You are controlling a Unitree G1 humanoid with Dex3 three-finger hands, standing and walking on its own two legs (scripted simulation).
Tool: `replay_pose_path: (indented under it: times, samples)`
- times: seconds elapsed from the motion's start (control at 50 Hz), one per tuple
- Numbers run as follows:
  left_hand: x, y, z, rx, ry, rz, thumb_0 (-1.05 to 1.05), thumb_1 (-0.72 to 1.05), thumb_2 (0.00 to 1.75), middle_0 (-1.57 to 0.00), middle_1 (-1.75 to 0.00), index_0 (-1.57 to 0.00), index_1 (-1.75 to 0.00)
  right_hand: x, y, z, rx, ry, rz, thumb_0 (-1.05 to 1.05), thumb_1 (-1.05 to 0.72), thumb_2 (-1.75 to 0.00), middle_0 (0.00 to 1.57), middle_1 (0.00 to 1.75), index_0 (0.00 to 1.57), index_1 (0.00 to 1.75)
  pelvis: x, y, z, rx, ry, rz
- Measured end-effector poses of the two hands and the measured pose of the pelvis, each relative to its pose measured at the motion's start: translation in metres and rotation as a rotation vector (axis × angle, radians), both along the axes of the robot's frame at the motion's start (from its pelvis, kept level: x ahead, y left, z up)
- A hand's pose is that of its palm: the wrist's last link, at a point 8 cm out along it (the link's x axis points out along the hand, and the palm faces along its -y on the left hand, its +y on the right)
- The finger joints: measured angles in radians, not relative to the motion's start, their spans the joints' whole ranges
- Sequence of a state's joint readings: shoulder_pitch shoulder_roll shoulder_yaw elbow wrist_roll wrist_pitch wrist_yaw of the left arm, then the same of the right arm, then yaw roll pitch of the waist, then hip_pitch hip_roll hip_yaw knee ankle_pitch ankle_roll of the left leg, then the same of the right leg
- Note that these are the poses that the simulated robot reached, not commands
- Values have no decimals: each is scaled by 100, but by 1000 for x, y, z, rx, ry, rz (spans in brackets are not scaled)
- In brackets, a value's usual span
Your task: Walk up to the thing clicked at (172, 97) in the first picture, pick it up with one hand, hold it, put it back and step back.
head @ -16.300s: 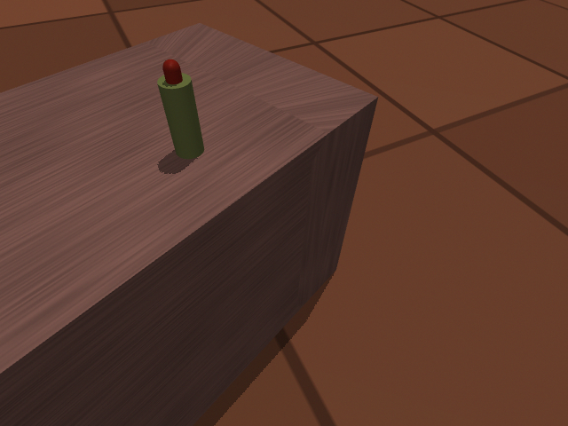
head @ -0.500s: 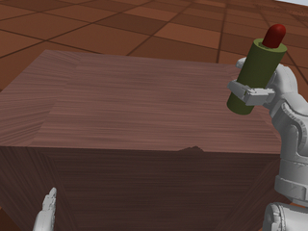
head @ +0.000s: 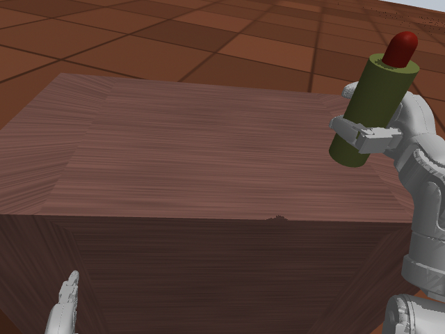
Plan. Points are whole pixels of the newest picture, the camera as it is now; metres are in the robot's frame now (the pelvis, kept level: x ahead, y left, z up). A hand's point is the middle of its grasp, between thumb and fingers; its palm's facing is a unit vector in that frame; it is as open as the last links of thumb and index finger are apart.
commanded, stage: hold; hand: right
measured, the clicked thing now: (372, 104) +0.33 -0.18 +0.33
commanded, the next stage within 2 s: none
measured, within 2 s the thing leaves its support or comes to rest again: neither
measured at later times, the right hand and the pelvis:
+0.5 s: hand (363, 122) +0.32 -0.17 +0.30, palm faces +0.08 +1.00 -0.05, open 8.1 cm; pelvis -0.01 +0.00 +0.00, yaw +0 degrees
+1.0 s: hand (360, 121) +0.33 -0.17 +0.30, palm faces +0.08 +1.00 -0.05, open 8.1 cm; pelvis +0.00 +0.00 +0.00, yaw +0 degrees
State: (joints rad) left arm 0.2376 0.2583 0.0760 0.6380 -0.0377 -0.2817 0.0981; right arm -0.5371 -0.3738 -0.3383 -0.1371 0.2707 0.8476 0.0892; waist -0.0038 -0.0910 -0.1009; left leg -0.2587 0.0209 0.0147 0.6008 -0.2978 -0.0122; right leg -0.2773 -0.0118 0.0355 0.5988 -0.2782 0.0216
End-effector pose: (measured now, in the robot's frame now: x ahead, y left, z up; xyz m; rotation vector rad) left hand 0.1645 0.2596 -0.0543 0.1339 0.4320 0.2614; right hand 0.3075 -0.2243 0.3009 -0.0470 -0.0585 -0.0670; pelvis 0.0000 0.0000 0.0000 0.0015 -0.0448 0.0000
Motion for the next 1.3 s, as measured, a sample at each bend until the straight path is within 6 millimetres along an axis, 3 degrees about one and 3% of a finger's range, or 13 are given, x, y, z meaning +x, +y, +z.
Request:
replay_pose_path:
  times: [0.44, 0.8, 1.3]
  samples:
    - [-6, 0, -1, -1, 2, 3, -2, -54, 4, -6, -6, -6, -6, -10, 0, 2, -7, -23, -4, -1, 19, -116, 82, 108, 85, 109, -6, 1, -1, 0, -7, 0]
    - [-10, 0, 0, 4, -1, 9, -2, -54, 5, -6, -6, -6, -6, -1, -1, -5, -5, -1, -13, -1, 19, -116, 82, 108, 85, 109, -4, 0, 0, 0, -2, 4]
    - [-10, -4, 0, 2, 3, 3, -2, -54, 5, -6, -6, -6, -6, 7, -2, 2, 0, 7, -15, -1, 19, -116, 82, 108, 85, 109, -2, -3, 0, 1, -3, 7]
